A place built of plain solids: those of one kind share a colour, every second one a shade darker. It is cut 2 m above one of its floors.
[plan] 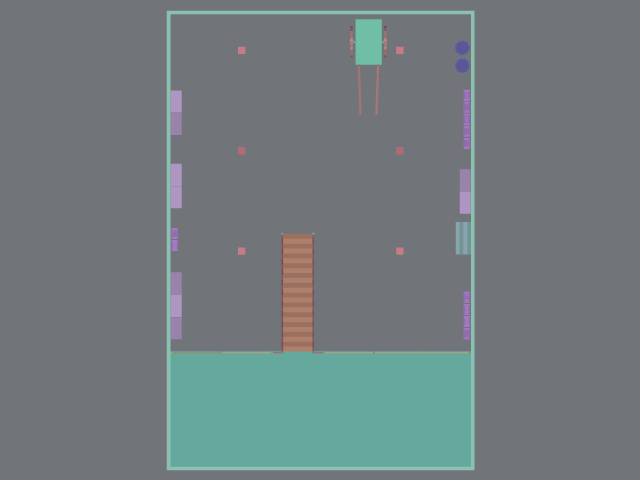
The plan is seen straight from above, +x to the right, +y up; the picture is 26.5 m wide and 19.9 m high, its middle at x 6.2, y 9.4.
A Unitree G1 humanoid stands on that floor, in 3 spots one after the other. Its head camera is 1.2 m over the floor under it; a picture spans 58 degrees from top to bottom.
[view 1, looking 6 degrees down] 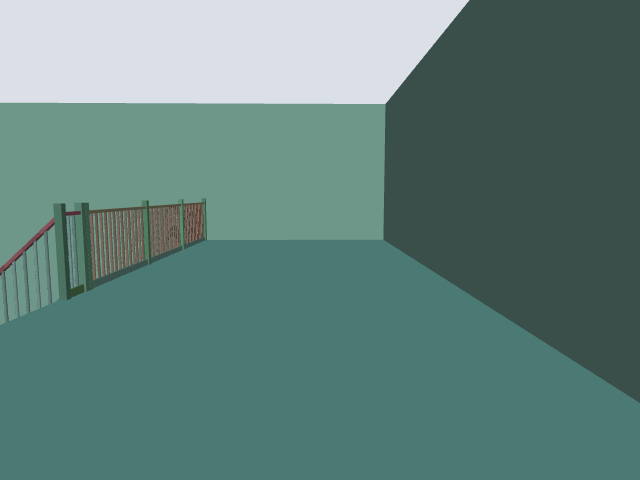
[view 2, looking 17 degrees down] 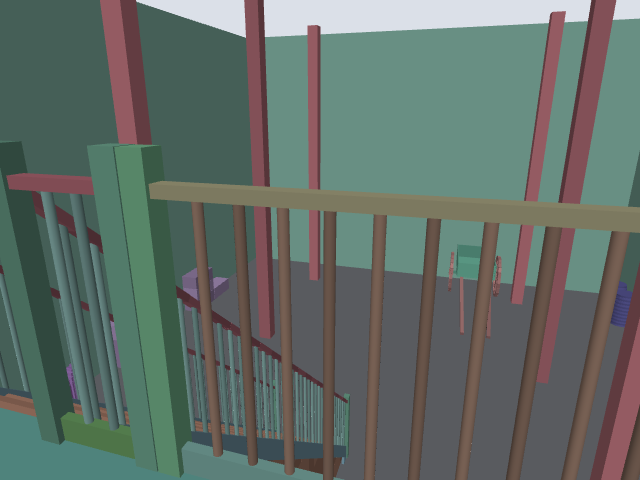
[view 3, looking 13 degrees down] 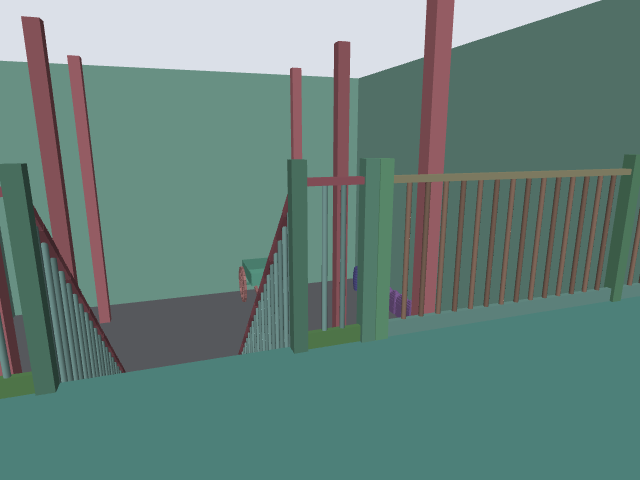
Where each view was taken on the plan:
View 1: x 1.00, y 1.89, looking -1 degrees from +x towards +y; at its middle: loft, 11.48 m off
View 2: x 7.28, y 3.71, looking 107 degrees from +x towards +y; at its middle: post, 14.94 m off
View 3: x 5.28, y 2.48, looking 71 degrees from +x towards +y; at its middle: wall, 17.67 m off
